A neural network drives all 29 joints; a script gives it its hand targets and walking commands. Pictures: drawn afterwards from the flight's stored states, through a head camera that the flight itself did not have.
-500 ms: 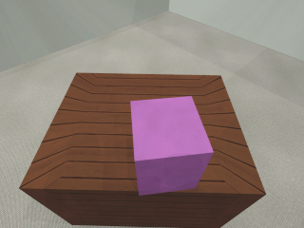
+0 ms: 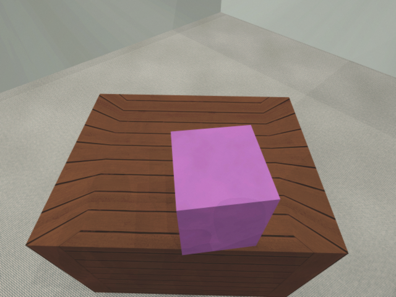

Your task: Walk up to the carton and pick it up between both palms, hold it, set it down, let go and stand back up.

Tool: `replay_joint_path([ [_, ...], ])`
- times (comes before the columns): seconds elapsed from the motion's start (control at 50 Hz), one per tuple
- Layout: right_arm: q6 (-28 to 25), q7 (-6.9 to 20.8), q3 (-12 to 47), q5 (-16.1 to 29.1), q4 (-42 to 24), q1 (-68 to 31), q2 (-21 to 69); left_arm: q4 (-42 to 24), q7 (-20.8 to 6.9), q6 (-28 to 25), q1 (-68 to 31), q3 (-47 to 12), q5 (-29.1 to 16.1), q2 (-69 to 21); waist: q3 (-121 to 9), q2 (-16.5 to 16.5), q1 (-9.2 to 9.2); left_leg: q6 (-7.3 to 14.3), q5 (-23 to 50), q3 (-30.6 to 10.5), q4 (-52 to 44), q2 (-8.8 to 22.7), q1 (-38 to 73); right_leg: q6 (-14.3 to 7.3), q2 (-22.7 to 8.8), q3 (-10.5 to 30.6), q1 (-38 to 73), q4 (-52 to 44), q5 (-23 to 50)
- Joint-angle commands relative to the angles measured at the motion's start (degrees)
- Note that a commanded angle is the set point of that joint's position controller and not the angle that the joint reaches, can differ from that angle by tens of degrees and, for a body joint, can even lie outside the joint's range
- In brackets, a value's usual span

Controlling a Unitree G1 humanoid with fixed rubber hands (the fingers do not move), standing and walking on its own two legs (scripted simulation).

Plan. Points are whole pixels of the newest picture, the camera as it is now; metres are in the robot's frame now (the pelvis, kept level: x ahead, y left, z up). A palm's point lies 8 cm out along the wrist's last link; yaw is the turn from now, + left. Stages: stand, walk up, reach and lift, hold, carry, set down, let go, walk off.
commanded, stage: stand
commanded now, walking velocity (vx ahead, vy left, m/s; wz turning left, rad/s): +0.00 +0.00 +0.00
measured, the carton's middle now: (215, 191) +0.38 -0.02 -0.06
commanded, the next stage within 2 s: none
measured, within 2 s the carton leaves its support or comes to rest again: neither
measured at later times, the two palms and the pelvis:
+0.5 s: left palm out of the picture +0.08 +0.29 -0.12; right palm out of the picture +0.08 -0.30 -0.12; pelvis +0.00 +0.00 +0.00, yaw +0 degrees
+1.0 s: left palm out of the picture +0.08 +0.29 -0.12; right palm out of the picture +0.08 -0.30 -0.12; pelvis +0.00 -0.01 +0.00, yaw +0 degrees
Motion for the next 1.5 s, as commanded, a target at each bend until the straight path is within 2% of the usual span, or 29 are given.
replay_joint_path([
  [0.0,-1.3,-0.9,-2.5,0.0,-3.6,-3.3,-13.1,-3.3,0.7,-1.0,-2.2,2.0,0.2,11.8,-4.7,-0.1,0.24,1.8,9.9,-5.9,-3.4,6.7,2.4,-3.7,-4.8,3.0,-1.9,-3.3,8.7],
  [0.04,-1.1,-0.7,-2.2,0.3,-3.7,-1.4,-12.2,-3.1,0.7,-1.0,-1.8,1.9,0.4,12.5,-5.7,0.3,-0.46,1.4,10.1,-5.6,-3.1,6.9,2.8,-3.6,-5.1,3.7,-1.5,-2.8,10.1],
  [0.06,-1.0,-0.8,-2.0,0.1,-3.3,-1.8,-11.9,-3.3,0.7,-1.2,-1.7,2.2,0.4,13.6,-4.9,-2.2,-0.07,1.4,9.4,-5.9,-3.1,6.8,1.9,-3.6,-4.7,3.1,-1.6,-2.9,10.5],
  [0.16,-1.0,-0.7,-2.3,0.0,-3.6,-2.5,-12.6,-3.1,0.7,-1.4,-2.5,1.6,-0.1,11.4,-5.6,0.5,0.22,1.5,9.6,-5.8,-3.4,6.6,2.2,-3.2,-5.4,3.4,-0.7,-2.7,9.9],
  [0.24,-1.1,-0.8,-2.6,0.1,-3.5,-3.3,-13.1,-3.7,0.5,-1.2,-2.2,2.7,0.3,14.1,-4.4,-1.6,0.09,1.0,9.3,-4.9,-2.8,6.5,1.5,-3.7,-5.1,4.1,-1.3,-3.9,12.4],
  [0.28,-1.2,-0.7,-2.4,0.2,-3.5,-2.1,-12.6,-3.6,0.9,-1.5,-2.8,2.5,0.1,12.4,-5.4,0.3,-0.17,1.5,10.1,-4.7,-2.5,6.3,1.5,-3.6,-5.6,4.6,-0.3,-3.8,13.4],
  [0.48,-1.2,-0.9,-2.4,0.1,-2.7,-1.3,-12.7,-4.0,0.8,-1.6,-2.9,2.4,0.2,12.5,-4.3,-1.2,-0.35,1.2,10.6,-4.9,-3.0,6.5,2.1,-3.8,-5.0,4.0,-1.9,-3.1,12.3],
  [0.6,-1.1,-0.9,-2.4,0.1,-3.7,-2.8,-12.9,-4.0,0.7,-1.3,-3.3,2.4,-0.1,12.5,-4.1,1.7,-0.05,1.3,9.1,-5.5,-3.8,6.5,1.3,-3.7,-5.2,3.8,-0.7,-3.2,9.6],
  [0.66,-0.7,-0.8,-2.4,0.4,-3.5,-2.8,-12.4,-3.8,0.8,-1.3,-3.5,2.6,0.1,12.9,-5.6,-1.2,-0.24,1.2,10.0,-5.5,-2.7,6.6,2.2,-3.6,-4.9,3.9,-0.6,-3.0,11.7],
  [0.76,-1.0,-0.7,-2.1,0.4,-3.4,-2.4,-11.3,-3.8,0.8,-1.2,-3.9,2.6,0.4,13.1,-4.3,-0.6,-0.79,0.8,8.2,-5.5,-4.0,6.8,1.3,-3.5,-4.9,3.7,-0.6,-2.8,10.9],
  [0.78,-1.1,-0.9,-2.3,0.0,-3.7,-2.5,-13.0,-3.7,0.6,-1.4,-2.6,2.5,0.0,11.6,-3.6,-0.5,0.58,1.3,9.1,-5.3,-3.1,6.4,0.7,-3.7,-5.3,4.0,-0.3,-3.5,11.0],
  [0.8,-1.0,-0.5,-2.2,0.2,-3.5,-1.9,-12.6,-3.5,0.6,-1.5,-1.8,2.6,0.0,12.5,-4.6,-1.6,0.49,1.5,9.8,-5.8,-3.5,6.6,0.7,-3.8,-5.3,3.4,0.7,-2.8,12.5],
  [0.82,-1.1,-0.4,-1.9,0.1,-3.5,-3.1,-12.0,-3.2,0.8,-1.2,-2.0,2.5,0.2,12.9,-4.8,1.2,0.55,1.2,11.0,-5.3,-3.4,6.7,1.4,-3.8,-5.2,4.0,0.4,-2.8,12.9],
  [0.88,-1.2,-0.9,-2.8,0.2,-3.7,-2.4,-13.3,-3.5,0.9,-1.2,-2.6,2.8,0.0,13.7,-4.3,-1.4,0.38,1.0,10.7,-5.8,-3.3,6.6,2.4,-3.6,-4.8,3.6,-0.6,-3.3,11.7],
  [0.9,-1.1,-0.9,-2.3,-0.1,-3.9,-1.8,-12.6,-3.4,1.0,-1.1,-2.3,2.8,0.1,12.7,-4.1,0.5,-0.14,1.3,10.5,-4.7,-3.0,6.5,1.8,-4.0,-5.3,4.0,-0.9,-3.5,12.8],
  [0.98,-1.4,-0.5,-1.7,0.1,-3.7,-1.5,-11.4,-3.8,0.6,-1.3,-1.9,2.7,0.0,13.3,-5.0,-1.3,-0.18,1.1,10.2,-4.8,-2.7,6.9,1.1,-3.8,-4.8,3.4,0.0,-2.3,12.9],
  [1.02,-1.0,-0.6,-2.1,-0.1,-3.9,-3.2,-12.4,-3.7,0.6,-0.9,-1.6,2.5,-0.2,13.0,-5.4,1.0,0.49,0.9,10.2,-4.7,-3.2,6.8,1.6,-3.7,-5.1,3.6,0.2,-3.0,12.9],
  [1.04,-1.3,-0.8,-2.1,0.1,-3.7,-2.0,-12.0,-4.0,0.7,-0.9,-2.6,2.6,0.3,12.8,-4.7,-1.8,-0.22,0.8,10.1,-4.6,-3.6,6.4,1.2,-3.5,-4.8,2.9,-0.4,-2.5,12.9],
  [1.06,-1.4,-0.9,-2.3,0.1,-3.6,-2.5,-12.9,-4.4,0.8,-1.0,-3.1,2.4,0.1,12.0,-5.3,0.6,-0.05,1.1,9.5,-4.9,-3.3,6.5,1.5,-3.6,-5.2,3.5,-0.5,-2.5,11.9],
  [1.08,-1.2,-0.9,-2.3,-0.1,-4.1,-3.4,-12.0,-4.0,0.9,-1.3,-2.1,2.7,0.2,13.4,-4.5,-0.4,0.59,1.3,10.8,-5.4,-3.3,7.0,1.3,-3.8,-4.9,3.5,-1.0,-2.2,11.5],
  [1.12,-1.2,-0.6,-2.2,0.0,-4.2,-2.9,-11.5,-4.3,0.5,-1.2,-3.6,2.3,0.0,12.8,-4.4,-2.3,-0.45,1.0,9.5,-5.0,-3.4,6.5,2.3,-3.7,-4.7,3.4,-2.0,-2.8,11.0],
  [1.14,-1.4,-0.7,-2.3,0.1,-3.7,-2.2,-12.8,-4.1,0.5,-1.2,-2.3,2.3,0.2,12.5,-4.5,-0.4,0.25,1.1,8.8,-5.0,-3.2,6.7,2.2,-3.7,-4.7,3.7,-2.0,-3.1,10.2],
  [1.2,-1.2,-0.5,-2.6,0.4,-3.4,-1.4,-12.7,-3.5,0.5,-1.3,-2.1,2.2,-0.2,12.6,-4.2,-0.6,-0.81,1.1,9.6,-5.1,-3.2,6.8,3.0,-4.0,-5.2,3.8,-2.6,-2.8,11.0],
  [1.22,-1.0,-0.5,-2.4,0.2,-3.2,-1.8,-12.4,-3.7,0.5,-1.4,-2.4,1.8,-0.2,12.0,-4.6,1.0,-0.17,1.2,10.1,-4.9,-2.5,6.9,2.7,-3.6,-5.0,3.7,-2.2,-3.2,11.2],
  [1.3,-1.0,-0.6,-2.0,0.1,-4.0,-2.3,-11.9,-3.3,0.7,-1.2,-2.0,2.7,0.0,14.0,-3.5,0.9,-0.25,1.5,7.9,-4.6,-2.9,6.6,0.5,-3.8,-5.1,4.9,-1.4,-4.0,10.5],
  [1.36,-1.2,-0.7,-2.0,0.3,-3.6,-1.2,-12.7,-3.7,0.5,-1.2,-1.8,2.0,0.1,11.7,-4.1,-1.3,0.04,1.6,7.2,-5.4,-2.8,6.3,0.3,-3.6,-5.0,3.7,-0.7,-3.2,11.8],
  [1.38,-1.1,-0.7,-2.4,0.1,-3.9,-1.6,-12.4,-3.6,0.7,-1.1,-2.3,2.2,0.2,12.6,-3.0,-0.9,-0.77,1.4,7.2,-5.4,-3.6,6.4,0.9,-3.6,-4.7,4.0,-2.5,-2.6,11.2],
  [1.44,-1.0,-0.6,-2.3,0.1,-3.7,-1.3,-13.2,-4.1,0.6,-0.9,-2.1,2.8,-0.3,13.7,-4.5,0.4,0.16,1.0,7.7,-4.9,-3.1,6.3,0.3,-3.9,-4.7,4.1,-0.9,-3.1,10.6],
  [1.48,-1.0,-0.4,-2.2,0.0,-3.3,-1.1,-12.5,-3.4,0.6,-1.4,-2.4,2.6,-0.1,14.0,-3.6,-2.1,-0.31,0.7,8.2,-4.8,-3.3,6.3,1.1,-3.4,-4.4,3.7,-1.9,-3.4,10.1],
])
